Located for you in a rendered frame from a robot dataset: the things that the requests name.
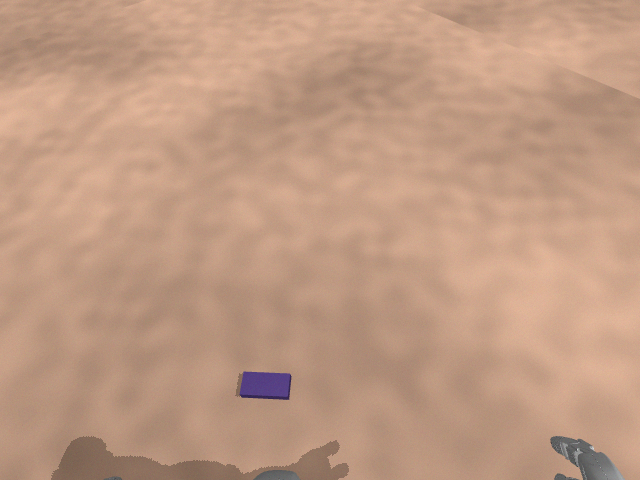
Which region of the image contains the right robot hand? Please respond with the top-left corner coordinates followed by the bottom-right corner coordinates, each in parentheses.
top-left (550, 436), bottom-right (625, 480)

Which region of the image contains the small box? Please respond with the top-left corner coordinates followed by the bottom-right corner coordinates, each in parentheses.
top-left (239, 372), bottom-right (291, 400)

